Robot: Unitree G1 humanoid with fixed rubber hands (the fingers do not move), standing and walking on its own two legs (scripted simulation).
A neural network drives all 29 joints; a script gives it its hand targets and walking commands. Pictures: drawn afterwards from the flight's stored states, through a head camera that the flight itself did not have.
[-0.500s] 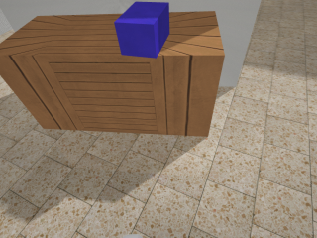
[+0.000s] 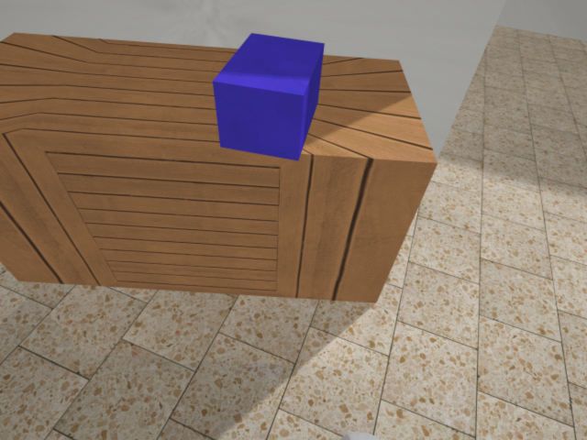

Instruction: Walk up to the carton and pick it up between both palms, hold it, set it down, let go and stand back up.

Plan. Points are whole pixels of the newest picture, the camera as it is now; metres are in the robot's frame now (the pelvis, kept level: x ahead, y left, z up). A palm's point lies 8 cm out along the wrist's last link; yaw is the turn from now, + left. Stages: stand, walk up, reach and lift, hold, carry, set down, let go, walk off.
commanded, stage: walk up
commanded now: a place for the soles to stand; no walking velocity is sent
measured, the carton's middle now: (273, 93) +0.92 +0.04 +0.01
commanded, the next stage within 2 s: none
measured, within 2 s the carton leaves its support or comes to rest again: neither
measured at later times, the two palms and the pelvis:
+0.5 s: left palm (97, 405) +0.22 +0.27 -0.08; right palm (462, 374) +0.26 -0.27 -0.11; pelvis +0.19 +0.00 +0.00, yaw +0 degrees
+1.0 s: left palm (105, 276) +0.44 +0.34 -0.11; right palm (399, 306) +0.37 -0.19 -0.09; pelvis +0.36 +0.08 +0.00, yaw +1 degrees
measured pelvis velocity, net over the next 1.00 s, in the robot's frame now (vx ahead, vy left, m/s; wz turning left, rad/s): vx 0.36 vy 0.08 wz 0.01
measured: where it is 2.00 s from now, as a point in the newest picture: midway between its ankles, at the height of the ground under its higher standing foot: (268, 387)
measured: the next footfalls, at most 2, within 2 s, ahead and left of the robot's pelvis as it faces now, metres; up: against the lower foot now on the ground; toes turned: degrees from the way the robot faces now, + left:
right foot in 0.26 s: +0.25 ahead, -0.11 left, +0.00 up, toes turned -4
left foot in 0.72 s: +0.41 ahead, +0.20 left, +0.00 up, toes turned +2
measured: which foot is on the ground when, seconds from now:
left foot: down 0.00-0.26, up 0.28-0.70, down 0.72-1.00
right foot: up 0.00-0.24, down 0.26-0.74, up 0.76-1.00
